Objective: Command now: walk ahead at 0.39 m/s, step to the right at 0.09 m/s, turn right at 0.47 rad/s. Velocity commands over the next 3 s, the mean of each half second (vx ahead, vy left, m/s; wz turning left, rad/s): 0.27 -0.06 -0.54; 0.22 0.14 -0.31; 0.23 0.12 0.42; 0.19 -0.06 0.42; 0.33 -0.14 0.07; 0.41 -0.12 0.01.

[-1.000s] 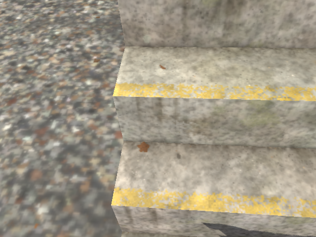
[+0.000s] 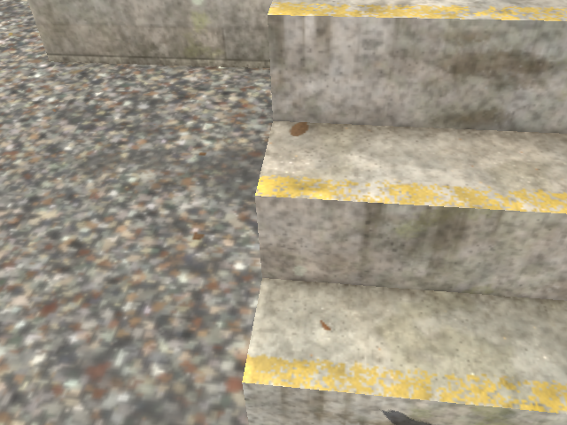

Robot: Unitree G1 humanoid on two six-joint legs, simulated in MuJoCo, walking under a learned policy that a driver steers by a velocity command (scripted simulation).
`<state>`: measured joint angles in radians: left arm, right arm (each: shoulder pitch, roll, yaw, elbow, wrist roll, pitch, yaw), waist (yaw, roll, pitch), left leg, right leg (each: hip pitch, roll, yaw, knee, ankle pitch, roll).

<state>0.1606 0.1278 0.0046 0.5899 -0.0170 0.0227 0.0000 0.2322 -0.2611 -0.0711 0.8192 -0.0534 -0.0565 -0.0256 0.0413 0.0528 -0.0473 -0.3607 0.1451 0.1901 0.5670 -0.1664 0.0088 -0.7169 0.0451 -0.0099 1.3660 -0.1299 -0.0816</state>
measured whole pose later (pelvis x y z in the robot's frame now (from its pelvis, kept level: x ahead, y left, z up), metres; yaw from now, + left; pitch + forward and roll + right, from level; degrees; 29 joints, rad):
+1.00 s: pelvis +0.12 -0.08 +0.00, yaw -28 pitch +4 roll +1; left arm 0.25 0.16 0.01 0.72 0.07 -0.02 0.12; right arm 0.16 -0.18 -0.06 0.67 -0.01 0.01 0.03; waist 0.03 0.08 -0.05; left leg -0.57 -0.09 -0.15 1.86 -0.30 -0.01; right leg -0.35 -0.06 -0.12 0.56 -0.27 -0.02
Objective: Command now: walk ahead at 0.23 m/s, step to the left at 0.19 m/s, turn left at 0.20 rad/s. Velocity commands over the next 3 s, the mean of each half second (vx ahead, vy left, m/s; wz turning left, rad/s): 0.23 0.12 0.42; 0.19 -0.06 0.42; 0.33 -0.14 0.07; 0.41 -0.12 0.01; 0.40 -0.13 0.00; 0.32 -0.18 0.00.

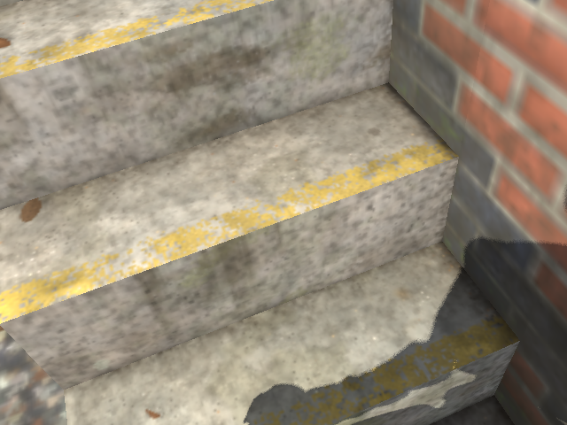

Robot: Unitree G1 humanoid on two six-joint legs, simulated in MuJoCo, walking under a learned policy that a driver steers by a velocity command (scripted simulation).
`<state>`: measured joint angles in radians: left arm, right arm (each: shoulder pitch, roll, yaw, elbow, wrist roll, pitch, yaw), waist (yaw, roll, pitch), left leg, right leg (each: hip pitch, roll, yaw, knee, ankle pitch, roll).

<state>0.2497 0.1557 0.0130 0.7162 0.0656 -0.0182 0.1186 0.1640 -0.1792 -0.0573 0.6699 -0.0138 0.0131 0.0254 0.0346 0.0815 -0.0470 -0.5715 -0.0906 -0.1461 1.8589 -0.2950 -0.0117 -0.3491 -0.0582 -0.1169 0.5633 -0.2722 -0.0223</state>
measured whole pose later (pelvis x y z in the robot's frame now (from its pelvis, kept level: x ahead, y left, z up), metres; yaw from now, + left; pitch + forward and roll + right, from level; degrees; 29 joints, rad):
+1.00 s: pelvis -0.13 +0.07 -0.06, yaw +27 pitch -1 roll -4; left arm 0.25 0.12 -0.01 0.68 0.03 -0.03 0.03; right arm 0.15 -0.18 -0.02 0.65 -0.03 0.10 -0.09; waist 0.06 0.11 -0.06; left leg -0.73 -0.05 -0.17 1.51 -0.16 -0.09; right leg -0.43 0.12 -0.13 0.95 -0.50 -0.11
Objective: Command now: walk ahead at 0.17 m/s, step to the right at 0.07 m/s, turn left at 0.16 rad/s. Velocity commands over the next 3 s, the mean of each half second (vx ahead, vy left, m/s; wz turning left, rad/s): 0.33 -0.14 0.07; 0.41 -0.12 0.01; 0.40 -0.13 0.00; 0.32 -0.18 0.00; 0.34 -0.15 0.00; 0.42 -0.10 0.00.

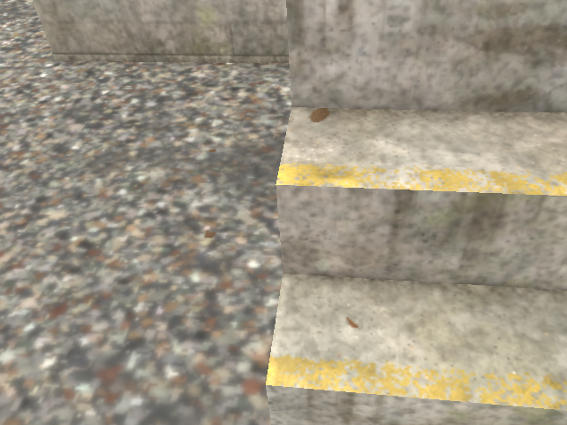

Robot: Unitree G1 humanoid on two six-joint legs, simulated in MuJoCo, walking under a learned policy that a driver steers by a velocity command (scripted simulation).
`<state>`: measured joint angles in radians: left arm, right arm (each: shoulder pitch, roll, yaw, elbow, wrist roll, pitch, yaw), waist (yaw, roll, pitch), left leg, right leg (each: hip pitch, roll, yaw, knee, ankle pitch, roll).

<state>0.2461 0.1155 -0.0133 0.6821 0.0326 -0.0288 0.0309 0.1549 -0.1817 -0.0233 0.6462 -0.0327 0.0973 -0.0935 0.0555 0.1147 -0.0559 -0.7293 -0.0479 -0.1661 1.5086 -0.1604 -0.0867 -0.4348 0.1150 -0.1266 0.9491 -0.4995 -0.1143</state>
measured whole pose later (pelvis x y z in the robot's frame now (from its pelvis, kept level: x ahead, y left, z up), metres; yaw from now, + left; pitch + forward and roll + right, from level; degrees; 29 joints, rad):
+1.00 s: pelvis -0.23 +0.04 -0.17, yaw +3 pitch +0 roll +0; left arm 0.40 0.16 0.02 0.76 0.02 -0.02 0.00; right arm 0.27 -0.18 -0.02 0.67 -0.02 -0.01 -0.03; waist 0.02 0.01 -0.01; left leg -0.28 0.01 0.03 0.62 -0.35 0.03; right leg -0.42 0.09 0.01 1.16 -0.48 -0.05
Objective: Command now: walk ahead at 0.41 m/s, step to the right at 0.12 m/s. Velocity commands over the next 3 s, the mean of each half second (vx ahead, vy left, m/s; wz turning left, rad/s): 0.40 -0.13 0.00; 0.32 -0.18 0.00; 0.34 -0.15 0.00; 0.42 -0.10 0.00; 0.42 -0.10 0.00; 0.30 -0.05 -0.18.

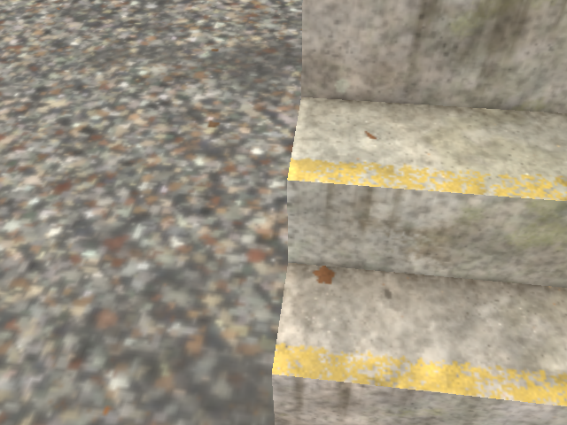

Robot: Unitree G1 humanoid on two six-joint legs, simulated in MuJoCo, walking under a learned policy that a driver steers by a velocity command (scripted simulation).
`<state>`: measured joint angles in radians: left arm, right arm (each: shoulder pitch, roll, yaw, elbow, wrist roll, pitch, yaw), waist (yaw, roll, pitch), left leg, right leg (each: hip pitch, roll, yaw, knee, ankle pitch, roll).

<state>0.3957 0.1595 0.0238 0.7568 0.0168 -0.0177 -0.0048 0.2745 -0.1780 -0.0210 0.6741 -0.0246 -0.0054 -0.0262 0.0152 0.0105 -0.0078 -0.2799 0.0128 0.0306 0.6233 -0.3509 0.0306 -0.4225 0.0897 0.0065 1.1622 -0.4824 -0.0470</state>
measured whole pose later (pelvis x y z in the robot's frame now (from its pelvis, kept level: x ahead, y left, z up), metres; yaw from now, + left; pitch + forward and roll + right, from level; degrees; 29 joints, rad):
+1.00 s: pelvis +0.14 +0.03 +0.02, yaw -2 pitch -1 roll -2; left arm 0.05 0.07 -0.02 0.55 0.01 0.03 0.04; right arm 0.45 -0.18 -0.02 0.86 -0.05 -0.04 -0.03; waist 0.02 -0.01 0.01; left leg -0.24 0.08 0.10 0.50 -0.25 0.02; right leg -1.16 0.17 0.08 2.47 -0.51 -0.11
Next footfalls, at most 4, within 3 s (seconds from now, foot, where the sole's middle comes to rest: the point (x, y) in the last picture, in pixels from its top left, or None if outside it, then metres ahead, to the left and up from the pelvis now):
0.20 right None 0.05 -0.12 -0.76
0.70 left None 0.20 0.14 -0.76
1.18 right None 0.30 -0.12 -0.54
1.72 left None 0.07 0.13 -0.76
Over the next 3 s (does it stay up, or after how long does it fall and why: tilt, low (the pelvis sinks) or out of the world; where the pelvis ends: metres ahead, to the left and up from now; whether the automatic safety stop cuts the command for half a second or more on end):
stays up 0.49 0.20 0.07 its command is cut before an obstacle from the start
